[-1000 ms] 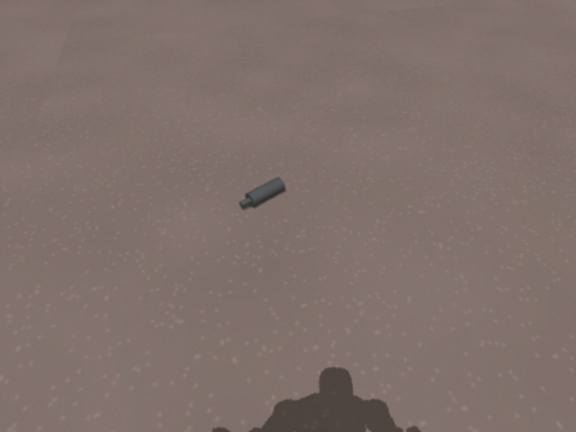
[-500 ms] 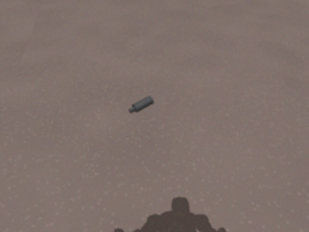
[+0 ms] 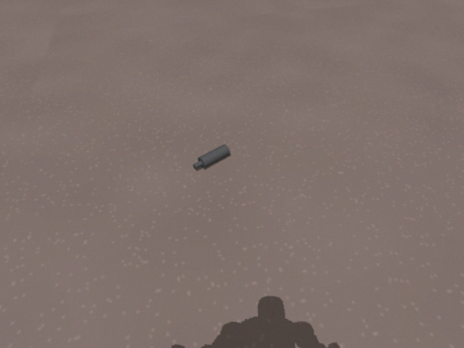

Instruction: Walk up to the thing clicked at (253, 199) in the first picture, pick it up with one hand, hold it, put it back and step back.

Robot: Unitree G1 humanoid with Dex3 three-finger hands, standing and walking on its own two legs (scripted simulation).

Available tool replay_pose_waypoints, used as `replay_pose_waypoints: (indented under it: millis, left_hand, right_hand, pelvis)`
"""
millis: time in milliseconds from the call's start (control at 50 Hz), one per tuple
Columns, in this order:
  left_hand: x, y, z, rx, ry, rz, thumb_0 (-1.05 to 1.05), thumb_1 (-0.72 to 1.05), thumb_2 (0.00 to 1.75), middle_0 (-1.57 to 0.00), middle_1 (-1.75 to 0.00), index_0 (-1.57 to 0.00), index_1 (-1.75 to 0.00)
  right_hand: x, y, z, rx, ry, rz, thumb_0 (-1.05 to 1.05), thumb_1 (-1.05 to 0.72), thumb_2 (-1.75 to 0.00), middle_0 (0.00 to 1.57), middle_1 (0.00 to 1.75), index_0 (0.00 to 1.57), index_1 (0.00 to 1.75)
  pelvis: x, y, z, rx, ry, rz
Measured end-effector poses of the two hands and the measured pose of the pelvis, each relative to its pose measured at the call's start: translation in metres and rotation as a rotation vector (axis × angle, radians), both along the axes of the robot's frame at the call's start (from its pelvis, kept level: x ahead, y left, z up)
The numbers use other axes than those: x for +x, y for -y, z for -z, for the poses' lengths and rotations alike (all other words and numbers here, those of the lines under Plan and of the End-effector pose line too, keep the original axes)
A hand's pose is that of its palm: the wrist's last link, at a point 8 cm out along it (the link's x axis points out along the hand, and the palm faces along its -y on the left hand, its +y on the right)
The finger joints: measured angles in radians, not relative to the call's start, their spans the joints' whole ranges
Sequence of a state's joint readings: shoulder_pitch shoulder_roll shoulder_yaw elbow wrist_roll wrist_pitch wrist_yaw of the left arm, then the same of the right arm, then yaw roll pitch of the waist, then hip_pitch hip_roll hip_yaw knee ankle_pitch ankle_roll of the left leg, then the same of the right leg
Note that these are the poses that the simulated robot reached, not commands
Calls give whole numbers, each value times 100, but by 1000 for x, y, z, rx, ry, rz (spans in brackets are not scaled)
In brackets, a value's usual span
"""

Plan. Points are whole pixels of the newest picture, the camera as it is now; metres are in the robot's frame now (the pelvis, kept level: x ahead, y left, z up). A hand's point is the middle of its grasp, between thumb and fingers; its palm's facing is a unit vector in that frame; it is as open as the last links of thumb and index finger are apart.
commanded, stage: stand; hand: left
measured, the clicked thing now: (210, 158) +1.38 +0.14 -0.74
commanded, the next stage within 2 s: walk up in 0.12 s
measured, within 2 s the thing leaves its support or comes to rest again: neither
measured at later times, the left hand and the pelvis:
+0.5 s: hand out of the picture +0.08 +0.35 -0.19, palm faces +0.21 -0.93 -0.30, open 7.4 cm; pelvis +0.07 +0.05 -0.03, yaw +13 degrees
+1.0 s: hand (107, 270) +0.36 +0.31 -0.16, palm faces +0.33 -0.88 -0.33, open 7.4 cm; pelvis +0.33 +0.00 -0.04, yaw +23 degrees
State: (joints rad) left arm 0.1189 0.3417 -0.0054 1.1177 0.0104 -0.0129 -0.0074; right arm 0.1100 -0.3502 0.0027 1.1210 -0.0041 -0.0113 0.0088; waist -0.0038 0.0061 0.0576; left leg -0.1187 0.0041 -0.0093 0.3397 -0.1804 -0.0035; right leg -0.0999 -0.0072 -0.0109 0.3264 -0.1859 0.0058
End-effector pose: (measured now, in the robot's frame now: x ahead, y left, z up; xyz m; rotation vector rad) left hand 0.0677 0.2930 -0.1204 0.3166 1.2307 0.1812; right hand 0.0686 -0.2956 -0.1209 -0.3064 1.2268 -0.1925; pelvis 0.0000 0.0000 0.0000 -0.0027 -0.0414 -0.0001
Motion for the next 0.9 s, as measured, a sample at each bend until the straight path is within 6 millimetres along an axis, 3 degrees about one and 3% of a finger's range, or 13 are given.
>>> replay_pose_waypoints:
  millis: [140, 240, 340, 400, 460, 580, 680, 800, 900]
  left_hand:
    - [1, -1, -1, -9, 14, -8, 0, 90, 90, -21, -30, -21, -30]
    - [3, -22, -5, -25, 127, -96, 0, 90, 90, -21, -30, -21, -30]
    - [-16, -56, 0, -10, 144, -196, 0, 90, 90, -21, -30, -21, -30]
    - [-24, -78, 17, -16, 101, -237, 0, 90, 90, -21, -30, -21, -30]
    - [-18, -96, 36, -10, 56, -249, 0, 90, 90, -21, -30, -21, -30]
    - [25, -93, 28, -78, 90, -253, 1, 91, 90, -20, -30, -20, -30]
    - [55, -89, 18, -93, 98, -275, 0, 90, 90, -20, -30, -20, -30]
    - [102, -85, 13, -58, 69, -318, 1, 90, 90, -20, -30, -20, -30]
    - [182, -75, 12, -9, 112, -319, 1, 90, 90, -20, -30, -20, -30]
  right_hand:
    - [0, 0, -1, 4, 8, -2, 0, -90, -90, 20, 30, 20, 30]
    - [7, 12, -9, -39, -37, -87, 0, -90, -90, 20, 30, 20, 30]
    - [54, 14, -30, -113, -29, -193, 1, -90, -90, 20, 30, 20, 30]
    - [92, 8, -41, -167, 43, -229, 1, -90, -90, 20, 30, 20, 30]
    - [117, 5, -44, -229, 132, -225, 0, -90, -90, 20, 30, 20, 30]
    - [143, -15, -53, -225, 104, -233, 0, -90, -90, 20, 30, 20, 30]
    - [180, -33, -52, -185, 63, -293, 0, -90, -90, 20, 30, 21, 30]
    - [250, -34, -42, -147, 50, -351, 0, -90, -90, 21, 30, 21, 30]
    - [323, -9, -21, -153, 32, -391, 0, -89, -90, 21, 30, 21, 30]
  pelvis:
    - [-1, 0, 0, -2, -2, -9]
    - [7, 1, 5, -13, -29, -97]
    - [24, -13, 8, -17, -14, -161]
    - [44, -28, 18, -28, 0, -193]
    - [62, -42, 33, 3, 15, -205]
    - [101, -53, 18, 5, 21, -252]
    - [143, -53, 9, -2, 7, -304]
    - [208, -42, 10, 8, -22, -336]
    - [273, -23, 27, 31, -48, -360]
